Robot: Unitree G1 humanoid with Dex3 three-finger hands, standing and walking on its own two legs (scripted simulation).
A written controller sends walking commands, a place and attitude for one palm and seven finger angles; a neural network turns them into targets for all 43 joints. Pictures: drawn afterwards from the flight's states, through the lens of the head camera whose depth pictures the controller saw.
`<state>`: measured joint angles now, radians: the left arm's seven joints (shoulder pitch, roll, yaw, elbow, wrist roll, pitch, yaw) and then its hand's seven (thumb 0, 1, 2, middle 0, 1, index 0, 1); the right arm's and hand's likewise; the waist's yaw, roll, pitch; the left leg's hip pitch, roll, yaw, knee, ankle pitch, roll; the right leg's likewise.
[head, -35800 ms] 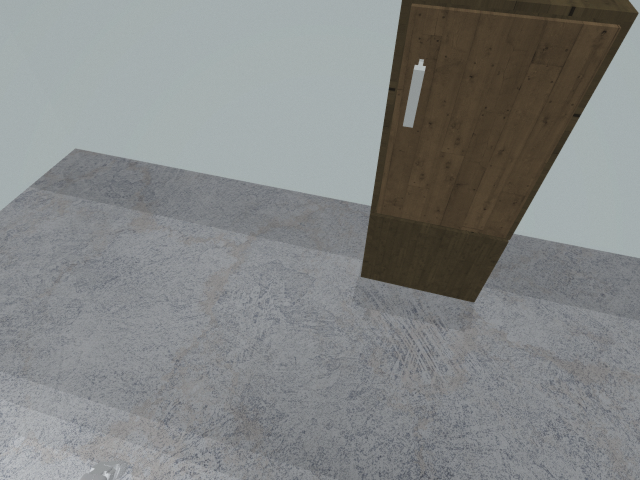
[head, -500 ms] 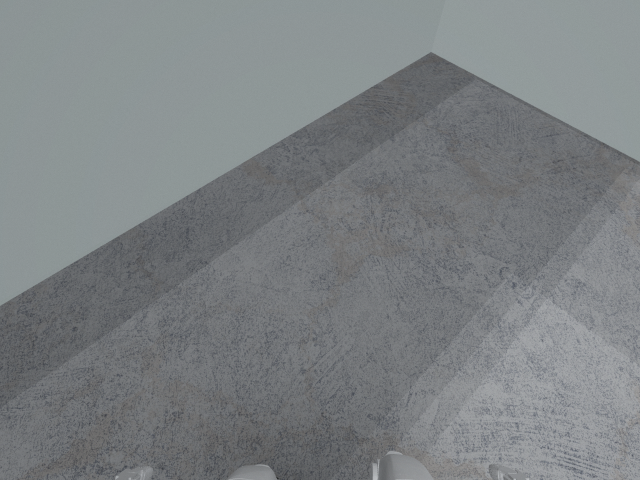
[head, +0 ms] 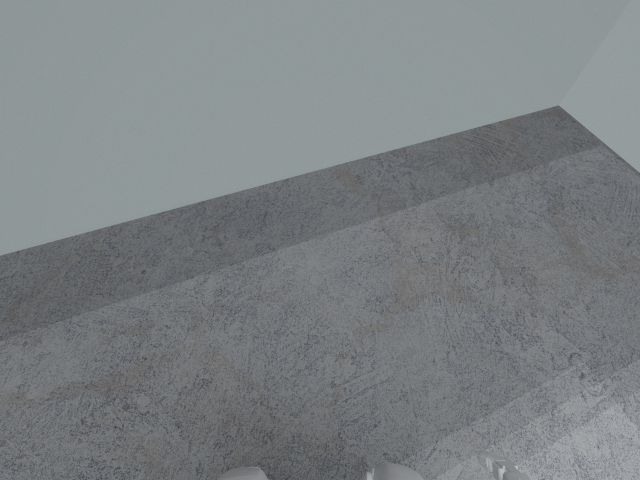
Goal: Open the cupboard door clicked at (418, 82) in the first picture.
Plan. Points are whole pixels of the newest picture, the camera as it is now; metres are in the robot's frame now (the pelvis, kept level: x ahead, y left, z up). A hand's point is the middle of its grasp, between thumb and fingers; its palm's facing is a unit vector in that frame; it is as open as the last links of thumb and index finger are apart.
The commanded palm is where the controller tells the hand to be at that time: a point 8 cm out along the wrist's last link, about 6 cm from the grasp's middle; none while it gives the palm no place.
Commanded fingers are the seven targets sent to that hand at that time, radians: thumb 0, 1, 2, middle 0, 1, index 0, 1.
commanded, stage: turn to face it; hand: left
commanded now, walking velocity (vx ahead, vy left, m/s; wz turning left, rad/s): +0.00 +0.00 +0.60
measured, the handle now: out of the picture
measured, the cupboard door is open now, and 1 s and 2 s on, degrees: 45 45 45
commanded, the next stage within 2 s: take the last steps up to it in 1.98 s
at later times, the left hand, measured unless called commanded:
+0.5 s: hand out of the picture +0.04 +0.17 -0.15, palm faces +0.28 -0.93 -0.24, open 7.4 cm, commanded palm none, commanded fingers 0.00 0.90 0.90 -0.20 -0.30 -0.20 -0.30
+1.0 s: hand out of the picture +0.02 +0.23 -0.15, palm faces +0.56 -0.79 -0.24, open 7.4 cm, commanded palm none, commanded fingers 0.00 0.90 0.90 -0.20 -0.30 -0.20 -0.30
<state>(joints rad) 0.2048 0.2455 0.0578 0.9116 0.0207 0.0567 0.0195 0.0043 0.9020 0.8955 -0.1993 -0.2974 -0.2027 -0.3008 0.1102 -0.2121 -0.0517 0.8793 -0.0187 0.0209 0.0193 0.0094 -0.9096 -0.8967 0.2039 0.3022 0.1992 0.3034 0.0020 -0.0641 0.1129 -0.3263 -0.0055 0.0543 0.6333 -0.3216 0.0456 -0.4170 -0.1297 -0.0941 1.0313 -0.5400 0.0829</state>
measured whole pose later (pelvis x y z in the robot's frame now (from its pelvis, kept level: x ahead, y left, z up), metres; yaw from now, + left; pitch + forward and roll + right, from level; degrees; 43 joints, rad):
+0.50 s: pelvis +0.02 -0.04 +0.01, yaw +19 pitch +0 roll +1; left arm 0.20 0.20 0.03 0.87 0.03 0.01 0.02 0.00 0.90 0.90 -0.20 -0.30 -0.20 -0.30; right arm 0.15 -0.24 -0.08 0.93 -0.01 0.08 0.03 0.01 -0.91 -0.90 0.20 0.30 0.20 0.30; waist -0.03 -0.02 0.11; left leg -0.46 0.01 0.04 0.98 -0.45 -0.06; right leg -0.20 -0.12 -0.16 0.52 -0.32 0.03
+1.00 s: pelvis +0.03 -0.01 +0.02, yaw +35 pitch +2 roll -3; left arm 0.11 0.26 0.06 0.87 0.02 0.05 0.01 0.00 0.91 0.90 -0.19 -0.30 -0.20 -0.30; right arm 0.20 -0.20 -0.05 0.92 -0.02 0.03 0.01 0.01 -0.90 -0.90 0.21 0.30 0.20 0.30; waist -0.02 -0.01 0.09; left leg -0.29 -0.05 -0.11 0.49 -0.22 0.05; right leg -0.43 -0.05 0.01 0.88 -0.41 0.09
